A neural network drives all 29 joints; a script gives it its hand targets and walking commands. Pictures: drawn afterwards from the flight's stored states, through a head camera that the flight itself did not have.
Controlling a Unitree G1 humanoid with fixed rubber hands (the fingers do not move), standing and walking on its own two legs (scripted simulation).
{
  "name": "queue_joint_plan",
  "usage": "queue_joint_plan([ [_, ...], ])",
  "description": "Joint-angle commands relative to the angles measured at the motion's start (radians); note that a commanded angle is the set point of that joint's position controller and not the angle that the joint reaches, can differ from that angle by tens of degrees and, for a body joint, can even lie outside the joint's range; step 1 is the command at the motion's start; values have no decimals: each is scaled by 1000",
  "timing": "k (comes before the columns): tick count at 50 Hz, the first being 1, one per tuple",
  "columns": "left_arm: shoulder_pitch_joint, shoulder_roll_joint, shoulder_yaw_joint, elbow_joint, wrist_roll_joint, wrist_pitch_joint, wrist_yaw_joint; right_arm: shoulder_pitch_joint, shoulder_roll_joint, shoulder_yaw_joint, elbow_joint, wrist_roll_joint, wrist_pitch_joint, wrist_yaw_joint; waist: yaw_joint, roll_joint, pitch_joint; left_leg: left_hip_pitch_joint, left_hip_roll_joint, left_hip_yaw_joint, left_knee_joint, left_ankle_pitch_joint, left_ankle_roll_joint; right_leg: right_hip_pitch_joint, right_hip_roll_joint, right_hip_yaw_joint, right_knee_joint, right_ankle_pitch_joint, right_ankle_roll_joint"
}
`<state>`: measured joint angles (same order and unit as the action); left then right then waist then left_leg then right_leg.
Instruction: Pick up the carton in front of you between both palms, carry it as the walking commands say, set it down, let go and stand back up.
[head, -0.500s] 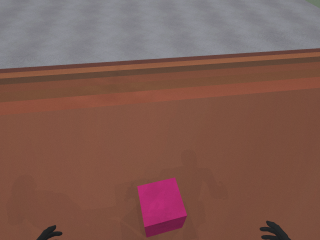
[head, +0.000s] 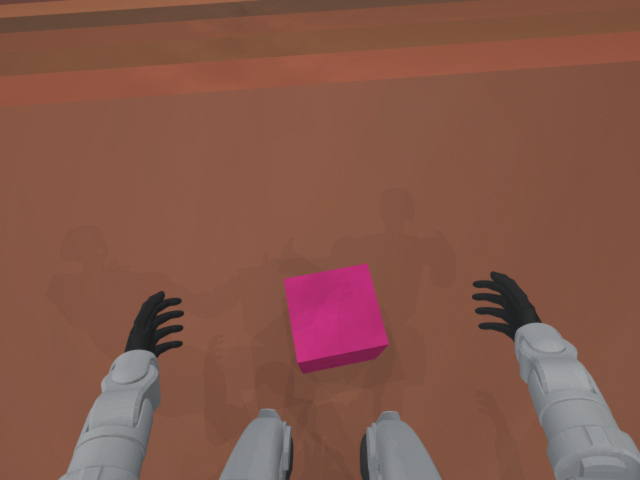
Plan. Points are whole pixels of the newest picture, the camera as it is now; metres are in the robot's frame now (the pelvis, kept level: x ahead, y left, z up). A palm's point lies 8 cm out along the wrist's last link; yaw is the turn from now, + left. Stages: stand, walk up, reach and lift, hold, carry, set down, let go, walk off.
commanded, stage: reach and lift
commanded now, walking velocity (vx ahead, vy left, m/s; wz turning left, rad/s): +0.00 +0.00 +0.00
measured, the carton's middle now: (333, 322) +0.43 -0.01 -0.58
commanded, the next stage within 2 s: none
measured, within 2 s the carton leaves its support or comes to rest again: neither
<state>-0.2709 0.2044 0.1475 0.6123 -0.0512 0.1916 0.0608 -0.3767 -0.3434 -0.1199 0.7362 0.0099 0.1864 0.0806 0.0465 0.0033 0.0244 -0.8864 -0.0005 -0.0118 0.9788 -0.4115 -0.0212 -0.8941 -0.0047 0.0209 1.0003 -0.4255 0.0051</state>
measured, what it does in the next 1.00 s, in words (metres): lowers itself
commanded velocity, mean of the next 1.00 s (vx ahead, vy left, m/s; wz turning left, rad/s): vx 0.00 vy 0.00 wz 0.00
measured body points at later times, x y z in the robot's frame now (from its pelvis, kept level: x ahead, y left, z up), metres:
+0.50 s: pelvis -0.06 -0.02 -0.06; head +0.24 -0.03 +0.27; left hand +0.42 +0.19 -0.16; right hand +0.50 -0.19 -0.16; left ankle +0.03 +0.13 -0.67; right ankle +0.03 -0.12 -0.67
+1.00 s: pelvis -0.07 +0.00 -0.23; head +0.28 -0.02 +0.05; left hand +0.41 +0.19 -0.40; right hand +0.47 -0.19 -0.41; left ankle +0.03 +0.13 -0.67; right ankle +0.03 -0.12 -0.67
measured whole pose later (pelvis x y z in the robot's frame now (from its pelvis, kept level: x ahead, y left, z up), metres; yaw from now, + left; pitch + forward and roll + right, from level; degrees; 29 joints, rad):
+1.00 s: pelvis -0.07 +0.00 -0.23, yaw +3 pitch +49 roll +4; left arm -1.02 0.12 0.28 0.76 -0.13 0.06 0.18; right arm -1.21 -0.44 -0.08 0.99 0.10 0.08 0.00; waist 0.06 0.01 0.02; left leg -2.14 -0.05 -0.02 1.78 -0.51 -0.07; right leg -2.17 0.04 0.07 1.83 -0.53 0.02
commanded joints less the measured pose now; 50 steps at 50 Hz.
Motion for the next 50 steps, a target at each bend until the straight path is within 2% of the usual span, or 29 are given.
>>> queue_joint_plan([
  [1,-176,91,42,-74,-17,-19,28,-239,-140,-36,-36,13,-21,2,7,-50,-560,75,-49,30,-26,474,-39,236,42,10,-19,490,9],
  [6,-428,63,75,-68,-30,-7,59,-524,-176,-51,32,9,-14,13,10,-66,-641,-30,-47,50,-10,273,-43,109,38,-5,-14,293,8],
  [10,-625,33,108,-36,-29,15,86,-754,-201,-51,110,10,-1,25,31,-70,-716,-94,-46,70,-3,125,-46,31,40,-10,-16,133,7],
  [14,-795,7,152,4,-13,25,107,-965,-215,-51,191,2,4,34,58,-83,-793,-147,-51,86,20,74,-48,-28,50,-10,-1,53,3],
  [18,-897,-23,209,33,21,17,115,-1109,-216,-66,264,-30,-3,37,71,-111,-874,-209,-61,99,49,89,-51,-45,58,-4,19,70,4],
  [24,-876,-66,290,3,92,-26,94,-1130,-174,-118,263,-109,-30,24,63,-151,-1008,-284,-77,117,67,231,-57,22,61,1,54,280,12],
  [31,-806,-105,326,45,138,-112,57,-1038,-65,-149,251,-139,-88,-5,55,-156,-962,-549,-80,113,199,327,-62,-114,52,33,198,485,14],
  [35,-775,-102,318,97,126,-149,52,-973,-41,-140,253,-125,-113,-31,41,-141,-963,-678,-81,103,329,358,-68,-261,48,50,332,540,14],
  [39,-788,-75,266,96,66,-171,68,-978,-86,-104,215,-74,-135,-59,21,-132,-1062,-726,-84,90,469,415,-76,-354,51,45,476,581,14],
  [44,-841,-20,171,62,-32,-173,103,-1042,-165,-12,148,36,-147,-78,14,-126,-1213,-674,-84,90,630,449,-78,-430,52,13,635,521,18],
  [48,-921,13,125,19,-87,-151,128,-1123,-220,37,113,104,-135,-81,23,-132,-1266,-659,-79,102,724,358,-73,-489,47,-14,717,371,15],
  [50,-964,24,112,28,-106,-134,138,-1168,-240,53,131,123,-122,-80,27,-141,-1233,-688,-75,108,757,273,-70,-527,41,-23,746,274,15],
])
